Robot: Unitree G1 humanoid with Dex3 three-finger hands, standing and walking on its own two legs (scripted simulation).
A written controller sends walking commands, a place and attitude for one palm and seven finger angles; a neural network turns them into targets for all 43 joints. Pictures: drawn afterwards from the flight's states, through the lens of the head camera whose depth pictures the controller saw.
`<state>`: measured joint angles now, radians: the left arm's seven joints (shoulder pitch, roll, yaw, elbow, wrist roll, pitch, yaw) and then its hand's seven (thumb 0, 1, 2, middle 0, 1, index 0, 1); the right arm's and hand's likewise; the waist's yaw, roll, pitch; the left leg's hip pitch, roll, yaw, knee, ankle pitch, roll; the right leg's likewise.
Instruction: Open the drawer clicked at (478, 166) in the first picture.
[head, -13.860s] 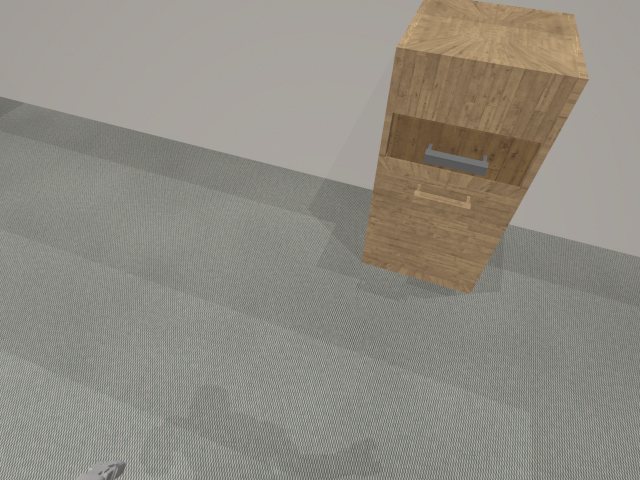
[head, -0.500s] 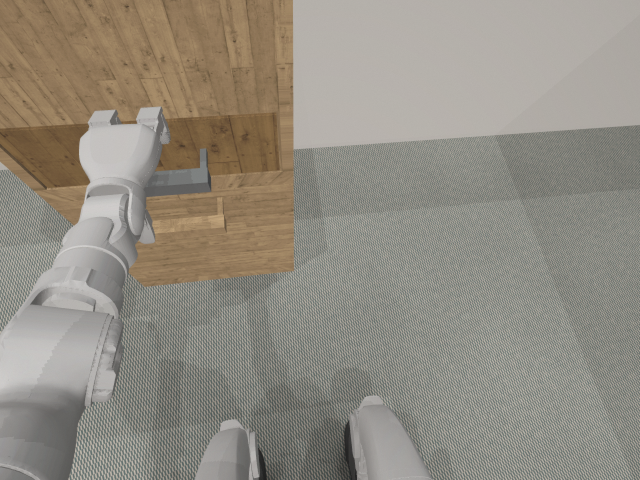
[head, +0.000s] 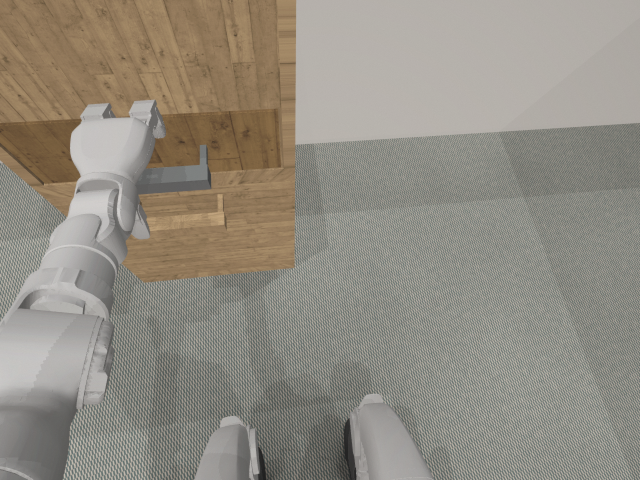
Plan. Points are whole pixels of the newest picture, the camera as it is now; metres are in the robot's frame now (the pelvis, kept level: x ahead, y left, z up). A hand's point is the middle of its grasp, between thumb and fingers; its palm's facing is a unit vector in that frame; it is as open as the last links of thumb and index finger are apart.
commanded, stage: move the hooked fingers above the handle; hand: left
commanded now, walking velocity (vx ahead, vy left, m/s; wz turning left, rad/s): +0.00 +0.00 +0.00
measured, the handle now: (152, 167) +0.56 +0.20 -0.07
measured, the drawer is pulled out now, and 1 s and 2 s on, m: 0.00 0.00 0.00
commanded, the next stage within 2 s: lower the fingers behind the handle in 0.18 s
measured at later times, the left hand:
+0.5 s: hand (136, 181) +0.51 +0.20 -0.03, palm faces -0.10 -0.02 -0.99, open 13.8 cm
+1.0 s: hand (148, 193) +0.51 +0.20 -0.06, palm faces -0.06 -0.02 -1.00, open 13.8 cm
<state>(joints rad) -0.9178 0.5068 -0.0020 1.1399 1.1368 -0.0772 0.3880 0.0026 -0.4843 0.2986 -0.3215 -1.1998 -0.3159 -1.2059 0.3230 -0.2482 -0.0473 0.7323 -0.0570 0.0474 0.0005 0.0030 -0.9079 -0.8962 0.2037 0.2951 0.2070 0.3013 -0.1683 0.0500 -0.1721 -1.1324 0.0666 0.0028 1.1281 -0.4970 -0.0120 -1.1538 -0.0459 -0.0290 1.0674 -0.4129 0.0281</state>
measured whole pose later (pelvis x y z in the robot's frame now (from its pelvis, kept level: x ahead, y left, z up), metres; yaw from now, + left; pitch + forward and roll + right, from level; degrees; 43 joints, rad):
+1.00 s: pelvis -0.01 +0.00 -0.03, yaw +0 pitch +31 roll -2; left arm -0.91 0.49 0.01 1.15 1.16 -0.05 0.45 0.00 -0.48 0.30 -0.32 -1.20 -0.31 -1.20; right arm 0.28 -0.24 -0.04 0.73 -0.07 0.06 0.02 0.00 -0.91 -0.90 0.20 0.29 0.21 0.30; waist -0.18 0.06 -0.19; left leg -1.26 0.07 -0.01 1.26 -0.54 -0.01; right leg -1.28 -0.04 -0.03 1.20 -0.45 0.03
